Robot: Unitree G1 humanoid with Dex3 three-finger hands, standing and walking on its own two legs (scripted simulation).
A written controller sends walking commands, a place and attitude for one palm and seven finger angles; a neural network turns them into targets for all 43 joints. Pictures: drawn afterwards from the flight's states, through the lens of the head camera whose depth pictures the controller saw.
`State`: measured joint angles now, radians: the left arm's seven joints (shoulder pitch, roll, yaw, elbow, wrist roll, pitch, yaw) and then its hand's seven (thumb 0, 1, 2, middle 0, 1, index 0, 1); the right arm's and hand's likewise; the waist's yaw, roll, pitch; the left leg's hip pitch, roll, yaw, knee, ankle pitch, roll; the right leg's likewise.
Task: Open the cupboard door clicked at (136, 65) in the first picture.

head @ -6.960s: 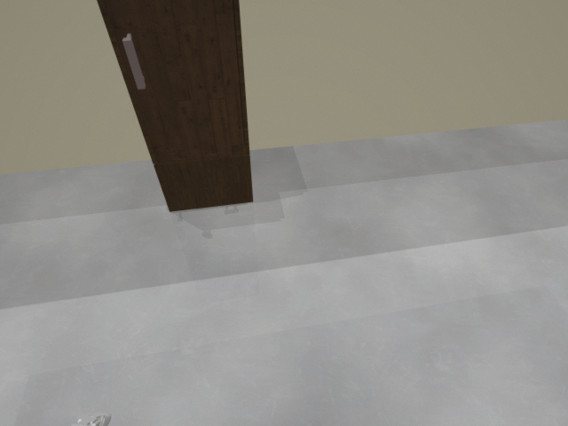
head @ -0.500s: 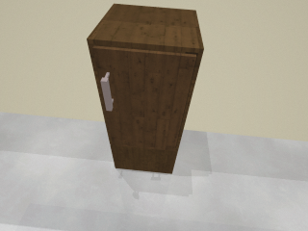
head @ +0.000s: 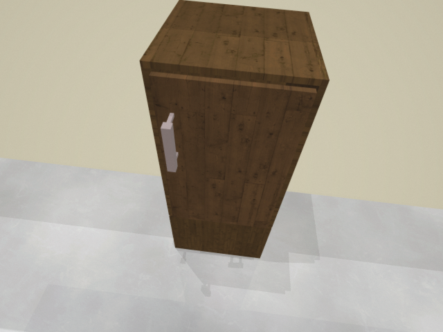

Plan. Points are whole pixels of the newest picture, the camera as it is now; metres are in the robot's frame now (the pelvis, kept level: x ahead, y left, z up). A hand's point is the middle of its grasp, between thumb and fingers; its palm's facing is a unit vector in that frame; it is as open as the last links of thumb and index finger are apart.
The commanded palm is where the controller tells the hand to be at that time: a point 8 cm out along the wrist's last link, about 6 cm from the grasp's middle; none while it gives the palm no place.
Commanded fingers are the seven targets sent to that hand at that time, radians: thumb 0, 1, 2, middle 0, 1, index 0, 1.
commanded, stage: come to a stop and stand still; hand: left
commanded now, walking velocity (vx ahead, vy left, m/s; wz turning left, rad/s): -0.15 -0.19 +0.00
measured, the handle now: (171, 143) +0.54 +0.17 -0.01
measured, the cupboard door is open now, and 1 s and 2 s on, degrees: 0 0 0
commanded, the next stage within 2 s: look again from close up in 2.00 s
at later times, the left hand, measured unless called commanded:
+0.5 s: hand out of the picture +0.00 +0.18 -0.16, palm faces +0.02 -0.97 -0.23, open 7.4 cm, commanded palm none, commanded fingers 0.00 0.90 0.90 -0.20 -0.30 -0.20 -0.30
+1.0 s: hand out of the picture -0.07 +0.19 -0.16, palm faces +0.00 -0.99 -0.17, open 7.4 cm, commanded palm none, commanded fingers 0.00 0.90 0.90 -0.20 -0.30 -0.20 -0.30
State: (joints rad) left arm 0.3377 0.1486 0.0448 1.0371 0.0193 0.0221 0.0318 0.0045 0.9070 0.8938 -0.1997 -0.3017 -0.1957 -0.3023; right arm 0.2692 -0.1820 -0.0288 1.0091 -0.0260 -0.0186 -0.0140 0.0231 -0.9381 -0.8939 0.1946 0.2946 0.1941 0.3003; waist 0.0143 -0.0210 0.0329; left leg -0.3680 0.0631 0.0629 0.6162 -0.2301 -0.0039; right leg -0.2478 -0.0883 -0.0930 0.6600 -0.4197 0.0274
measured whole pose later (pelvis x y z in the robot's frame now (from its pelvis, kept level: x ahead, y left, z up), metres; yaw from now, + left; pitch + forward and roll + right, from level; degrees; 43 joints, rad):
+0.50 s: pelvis -0.05 +0.00 +0.00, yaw -1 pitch -2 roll -1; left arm 0.30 0.17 0.01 0.95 0.02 0.01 0.05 0.01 0.91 0.89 -0.20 -0.30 -0.20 -0.30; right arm 0.25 -0.17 -0.03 0.94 -0.02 0.02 -0.01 0.01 -0.92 -0.89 0.19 0.29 0.19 0.30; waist -0.01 0.03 0.00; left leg -0.26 0.01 0.05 0.60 -0.30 0.03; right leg -0.27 0.03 -0.10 0.56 -0.25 -0.05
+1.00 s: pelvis -0.06 +0.02 +0.01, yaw -1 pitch -1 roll +0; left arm 0.34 0.16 -0.01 1.05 0.02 0.01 0.03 0.00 0.90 0.89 -0.20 -0.30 -0.19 -0.30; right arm 0.35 -0.15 0.02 1.08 -0.02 0.00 -0.01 0.01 -0.91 -0.89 0.20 0.29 0.20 0.30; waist 0.00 -0.02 0.01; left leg -0.25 -0.04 0.08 0.48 -0.22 0.07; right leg -0.28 0.00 -0.05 0.48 -0.20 -0.02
